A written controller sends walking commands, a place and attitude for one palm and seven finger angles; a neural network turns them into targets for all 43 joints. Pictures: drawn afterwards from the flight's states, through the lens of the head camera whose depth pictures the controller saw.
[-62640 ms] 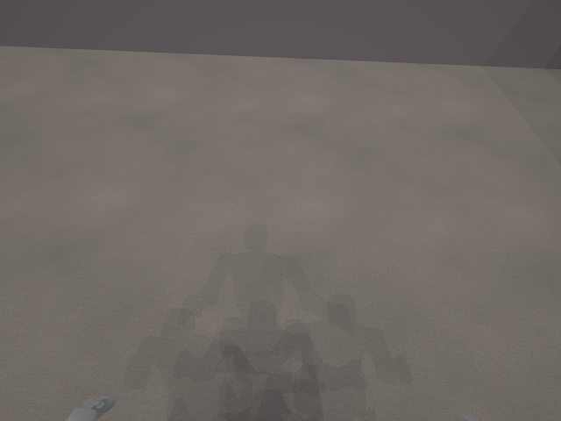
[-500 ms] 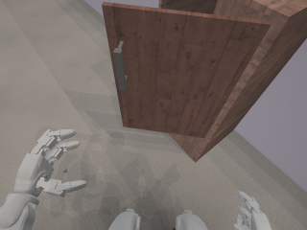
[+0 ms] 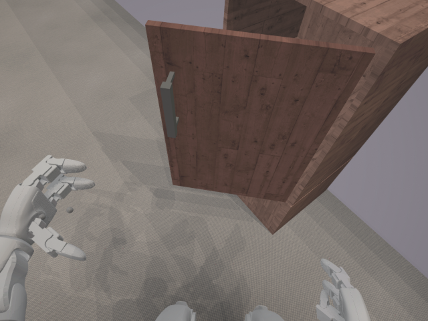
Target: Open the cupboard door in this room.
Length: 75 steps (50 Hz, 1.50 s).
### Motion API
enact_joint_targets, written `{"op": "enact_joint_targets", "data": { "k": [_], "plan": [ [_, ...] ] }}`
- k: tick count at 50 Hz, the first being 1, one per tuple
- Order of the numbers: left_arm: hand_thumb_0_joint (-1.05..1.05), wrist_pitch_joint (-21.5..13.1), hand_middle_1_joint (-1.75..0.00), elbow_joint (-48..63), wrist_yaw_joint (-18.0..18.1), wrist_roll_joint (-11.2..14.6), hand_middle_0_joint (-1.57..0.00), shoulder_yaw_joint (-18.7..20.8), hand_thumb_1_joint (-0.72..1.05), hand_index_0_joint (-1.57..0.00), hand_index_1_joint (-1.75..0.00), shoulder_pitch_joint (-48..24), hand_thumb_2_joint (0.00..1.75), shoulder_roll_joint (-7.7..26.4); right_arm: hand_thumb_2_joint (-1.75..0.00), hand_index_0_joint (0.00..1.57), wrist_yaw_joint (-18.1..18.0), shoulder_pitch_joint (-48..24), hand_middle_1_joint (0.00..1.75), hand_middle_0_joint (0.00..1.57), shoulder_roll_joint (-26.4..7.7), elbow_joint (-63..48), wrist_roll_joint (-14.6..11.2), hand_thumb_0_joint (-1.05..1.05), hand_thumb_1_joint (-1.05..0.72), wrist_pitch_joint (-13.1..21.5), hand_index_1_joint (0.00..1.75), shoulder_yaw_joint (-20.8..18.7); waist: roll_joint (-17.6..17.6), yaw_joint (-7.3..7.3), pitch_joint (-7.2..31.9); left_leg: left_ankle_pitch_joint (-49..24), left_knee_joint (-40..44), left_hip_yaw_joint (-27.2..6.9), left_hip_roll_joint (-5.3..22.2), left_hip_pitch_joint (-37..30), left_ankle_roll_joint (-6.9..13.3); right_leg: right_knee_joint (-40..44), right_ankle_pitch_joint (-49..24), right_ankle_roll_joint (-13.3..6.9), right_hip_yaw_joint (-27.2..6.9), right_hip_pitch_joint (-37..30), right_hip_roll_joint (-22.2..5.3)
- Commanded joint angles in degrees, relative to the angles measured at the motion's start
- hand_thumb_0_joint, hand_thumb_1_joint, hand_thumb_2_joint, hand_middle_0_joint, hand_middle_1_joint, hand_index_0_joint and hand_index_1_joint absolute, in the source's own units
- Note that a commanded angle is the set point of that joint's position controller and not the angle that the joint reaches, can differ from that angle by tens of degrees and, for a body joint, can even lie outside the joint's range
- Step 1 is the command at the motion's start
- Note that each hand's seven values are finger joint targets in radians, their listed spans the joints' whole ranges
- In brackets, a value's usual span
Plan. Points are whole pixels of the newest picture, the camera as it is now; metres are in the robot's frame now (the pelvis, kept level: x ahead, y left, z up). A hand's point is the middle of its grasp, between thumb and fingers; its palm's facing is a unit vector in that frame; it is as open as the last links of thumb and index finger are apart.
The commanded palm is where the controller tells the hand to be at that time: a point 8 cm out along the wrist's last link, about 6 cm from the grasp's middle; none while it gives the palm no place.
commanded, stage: raise the hand with hooked fingers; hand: left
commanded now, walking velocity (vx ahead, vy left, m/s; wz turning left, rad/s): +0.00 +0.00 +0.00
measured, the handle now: (171, 106) +0.55 +0.14 +0.05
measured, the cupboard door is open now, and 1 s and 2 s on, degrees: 44 44 44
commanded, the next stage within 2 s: move the hooked fingers beside the handle in 0.60 s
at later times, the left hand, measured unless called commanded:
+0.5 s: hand (81, 200) +0.29 +0.25 +0.07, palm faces -0.05 -1.00 -0.05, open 14.0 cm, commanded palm +0.27 +0.30 +0.07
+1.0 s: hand (98, 181) +0.33 +0.23 +0.07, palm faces -0.09 -1.00 -0.03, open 14.0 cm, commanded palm +0.31 +0.29 +0.07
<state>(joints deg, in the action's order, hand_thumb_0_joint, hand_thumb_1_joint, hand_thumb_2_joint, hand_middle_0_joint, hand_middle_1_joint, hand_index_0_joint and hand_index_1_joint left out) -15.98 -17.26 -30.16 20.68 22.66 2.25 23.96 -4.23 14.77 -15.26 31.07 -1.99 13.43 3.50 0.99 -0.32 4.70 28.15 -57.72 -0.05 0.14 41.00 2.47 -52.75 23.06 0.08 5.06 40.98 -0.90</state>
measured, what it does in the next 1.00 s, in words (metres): stands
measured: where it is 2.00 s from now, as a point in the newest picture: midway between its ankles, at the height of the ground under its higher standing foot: outside the picture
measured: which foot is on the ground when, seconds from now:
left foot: down 0.00-1.00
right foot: down 0.00-1.00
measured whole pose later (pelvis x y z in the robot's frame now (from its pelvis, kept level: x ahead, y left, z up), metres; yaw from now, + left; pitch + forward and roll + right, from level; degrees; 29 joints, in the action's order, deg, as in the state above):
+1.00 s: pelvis +0.00 -0.02 +0.00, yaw +0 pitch +12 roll -2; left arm -17.3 -32.0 -31.7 18.5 22.7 -12.1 25.0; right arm -5.2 15.8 -16.2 32.7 -2.3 12.0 3.0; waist 0.8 1.7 4.3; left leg 26.5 -55.6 0.3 0.5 41.5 1.4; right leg -52.3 22.2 -1.1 4.6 42.5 -0.5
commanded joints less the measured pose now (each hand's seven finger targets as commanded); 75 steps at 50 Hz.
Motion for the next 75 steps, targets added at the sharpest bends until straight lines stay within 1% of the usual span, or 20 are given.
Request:
{"op": "enact_joint_targets", "data": {
  "k": [1,5,9,11,16,21,27,31,35,40,49,52,55,58,61,64,68,70,72,75],
  "plan": [
    [0.0,-3.0,-1.2,5.76,-1.6,2.06,-0.3,7.29,-0.5,-0.3,-1.2,-11.69,0.3,14.48,-0.9,0.2,-0.81,0.28,0.3,0.2,-9.88,-6.49,-0.46,0.0,-0.9,2.16,0.3,-4.55,4.8,1.16,13.98,-19.18,10.44,-3.08,-0.09,-7.78,-2.52,5.71,-10.14,-2.1,-1.37,-7.82,2.14],
    [0.0,-1.21,-1.2,3.76,-3.81,1.89,-0.3,8.03,-0.5,-0.3,-1.2,-14.8,0.3,16.97,-0.9,0.2,-0.97,0.74,0.3,0.2,-10.28,-6.75,-0.65,0.0,-0.9,1.89,0.3,-4.65,5.5,0.95,16.1,-19.55,11.16,-2.79,-0.2,-8.77,-2.08,6.63,-10.91,-2.15,-1.91,-9.78,1.91],
    [0.0,-2.14,-1.2,4.56,-4.54,2.82,-0.3,8.06,-0.5,-0.3,-1.2,-11.42,0.3,15.79,-0.9,0.2,-0.41,1.54,0.3,0.2,-10.1,-7.24,-0.43,0.0,-0.9,2.21,0.3,-5.0,3.15,0.35,18.69,-23.83,10.47,-2.35,-0.23,-9.31,-1.67,6.56,-15.17,-1.97,-2.45,-12.12,2.02],
    [0.0,-2.96,-1.2,4.01,-4.0,3.28,-0.3,8.8,-0.5,-0.3,-1.2,-11.12,0.3,15.84,-0.9,0.2,-0.14,1.52,0.3,0.2,-10.1,-7.35,-0.36,0.0,-0.9,2.09,0.3,-5.11,1.59,0.47,17.24,-22.26,10.54,-2.14,-0.32,-7.98,-1.6,6.73,-14.46,-1.77,-2.52,-11.84,2.04],
    [0.0,-4.36,-1.2,2.63,-2.74,2.95,-0.3,9.1,-0.5,-0.3,-1.2,-12.52,0.3,15.87,-0.9,0.2,-0.02,1.54,0.3,0.2,-9.9,-7.04,-0.4,0.0,-0.9,1.62,0.3,-5.13,3.49,0.74,14.7,-18.62,10.92,-1.46,-0.5,-6.23,-1.49,7.24,-11.5,-1.86,-3.17,-11.16,1.75],
    [0.0,-5.27,-1.2,5.76,-2.59,2.03,-0.3,8.75,-0.5,-0.3,-1.2,-12.7,0.3,16.62,-0.9,0.2,-0.12,1.7,0.3,0.2,-9.62,-7.15,-0.36,0.0,-0.9,1.71,0.3,-5.24,6.04,0.66,17.68,-20.85,10.84,-1.27,-0.37,-8.21,-1.28,7.04,-13.77,-1.8,-3.56,-12.66,1.54],
    [0.0,-5.18,-1.2,2.34,-3.01,3.08,-0.3,8.93,-0.5,-0.3,-1.2,-12.78,0.3,15.84,-0.9,0.2,-0.57,1.07,0.3,0.2,-9.69,-6.73,-0.58,0.0,-0.9,1.54,0.3,-4.91,2.25,1.48,14.2,-15.98,11.04,-1.29,-0.39,-5.58,-1.07,8.52,-9.74,-1.46,-4.08,-11.69,1.47],
    [0.0,-4.26,-1.2,-0.28,-3.58,2.62,-0.3,7.81,-0.5,-0.3,-1.2,-14.0,0.3,15.22,-0.9,0.2,-0.86,0.75,0.3,0.2,-9.72,-6.83,-0.71,0.0,-0.9,1.38,0.3,-4.62,2.74,1.48,12.67,-14.1,11.38,-1.2,-0.47,-4.78,-1.12,8.82,-7.67,-1.56,-4.25,-10.92,1.32],
    [0.0,-4.77,-1.2,2.31,-4.0,2.17,-0.3,7.36,-0.5,-0.3,-1.2,-15.2,0.3,15.74,-0.9,0.2,-0.91,0.78,0.3,0.2,-9.6,-7.07,-0.66,0.0,-0.9,1.65,0.3,-4.74,3.91,1.37,15.33,-15.13,11.29,-1.33,-0.46,-6.7,-0.95,8.55,-8.59,-1.63,-4.37,-11.46,1.28],
    [0.0,-5.81,-1.2,-0.05,-2.78,1.47,-0.3,5.14,-0.5,-0.3,-1.2,-26.22,0.3,15.17,-0.9,0.2,-1.8,1.41,0.3,0.2,-9.89,-5.07,-0.67,0.0,-0.9,1.68,0.3,-4.46,3.06,3.62,12.83,-11.48,11.0,-2.17,-0.11,-6.21,-1.06,8.27,-4.74,-1.5,-3.89,-7.15,1.62],
    [0.0,-4.38,-1.2,-3.95,-1.12,-1.19,-0.3,5.11,-0.5,-0.3,-1.2,-27.98,0.3,16.54,-0.9,0.2,-1.2,2.95,0.3,0.2,-9.86,-5.16,-0.34,0.0,-0.9,0.55,0.3,-4.44,5.23,1.91,18.97,-19.31,11.31,-2.3,0.03,-8.63,-1.77,6.04,-11.84,-1.86,-3.06,-9.46,1.38],
    [0.0,-3.88,-1.2,-6.72,-0.15,-0.67,-0.3,6.84,-0.5,-0.3,-1.2,-26.42,0.3,16.98,-0.9,0.2,-0.92,3.28,0.3,0.2,-10.0,-5.54,-0.34,0.0,-0.9,-0.36,0.3,-4.67,1.85,1.66,18.02,-17.53,11.49,-1.75,0.01,-6.33,-1.68,6.77,-11.23,-1.53,-3.27,-10.45,1.33],
    [0.0,-4.25,-1.2,-9.64,0.11,-0.98,-0.3,7.75,-0.5,-0.3,-1.2,-30.56,0.3,18.36,-0.9,0.2,-0.77,3.85,0.3,0.2,-10.25,-4.92,-0.25,0.0,-0.9,-1.39,0.3,-4.56,1.19,2.43,16.51,-16.59,11.05,-1.18,-0.15,-4.09,-1.46,6.76,-11.69,-1.43,-3.82,-10.4,1.35],
    [0.0,-5.55,-1.2,-8.43,-0.07,-1.58,-0.3,8.45,-0.5,-0.3,-1.2,-30.81,0.3,19.81,-0.9,0.2,-0.51,4.74,0.3,0.2,-10.3,-5.07,-0.01,0.0,-0.9,-1.95,0.3,-4.89,3.43,1.89,19.41,-20.88,10.43,-1.09,-0.04,-5.44,-1.46,5.78,-15.57,-1.8,-4.1,-12.01,1.45],
    [0.0,-6.52,-1.2,-6.43,-0.84,-1.77,-0.3,5.28,-0.5,-0.3,-1.2,-32.42,0.3,16.74,-0.9,0.2,-0.22,5.43,0.3,0.2,-9.86,-4.89,0.01,0.0,-0.9,-2.41,0.3,-5.11,5.84,2.72,22.06,-24.39,10.14,-1.32,0.25,-8.81,-1.67,5.57,-17.2,-1.56,-3.74,-10.59,1.65],
    [0.0,-6.49,-1.2,-11.56,-1.1,-1.92,-0.3,5.05,-0.5,-0.3,-1.2,-38.0,0.3,17.4,-0.9,0.2,-0.57,6.24,0.3,0.2,-10.52,-3.1,-0.2,0.0,-0.9,-3.14,0.3,-5.15,2.91,4.56,18.13,-19.94,9.98,-1.69,0.48,-6.25,-1.44,6.05,-14.08,-1.46,-3.62,-7.69,1.89],
    [0.0,-6.48,-1.2,-14.01,-0.61,-2.72,-0.3,4.59,-0.5,-0.3,-1.2,-42.19,0.3,18.07,-0.9,0.2,-0.73,6.77,0.3,0.2,-10.83,-2.56,-0.18,0.0,-0.9,-3.75,0.3,-5.2,4.75,4.37,18.76,-18.85,10.16,-2.04,0.3,-7.1,-1.52,5.89,-12.24,-1.89,-3.5,-6.36,1.66],
    [0.0,-6.89,-1.2,-13.36,0.07,-3.77,-0.3,5.05,-0.5,-0.3,-1.2,-43.92,0.3,19.05,-0.9,0.2,-0.53,7.47,0.3,0.2,-10.61,-2.46,0.11,0.0,-0.9,-4.19,0.3,-5.32,6.37,3.94,22.34,-22.13,9.76,-2.29,0.35,-9.21,-1.75,5.26,-14.18,-1.8,-3.51,-6.9,1.56],
    [0.0,-7.13,-1.2,-14.44,0.87,-4.52,-0.3,3.95,-0.5,-0.3,-1.2,-44.97,0.3,18.1,-0.9,0.2,-0.28,7.7,0.3,0.2,-10.38,-2.41,0.2,0.0,-0.9,-4.62,0.3,-5.24,6.25,4.23,22.43,-22.82,9.55,-2.51,0.5,-9.62,-1.89,5.02,-14.08,-1.73,-3.26,-5.87,1.63],
    [0.0,-7.44,-1.2,-18.08,1.67,-4.84,-0.3,6.4,-0.5,-0.3,-1.2,-46.77,0.3,20.81,-0.9,0.2,-0.09,8.14,0.3,0.2,-10.67,-2.02,0.28,0.0,-0.9,-5.7,0.3,-5.11,4.13,4.12,22.18,-22.48,9.09,-2.18,0.47,-6.96,-1.72,4.59,-15.27,-1.7,-3.51,-7.45,1.76]
  ]
}}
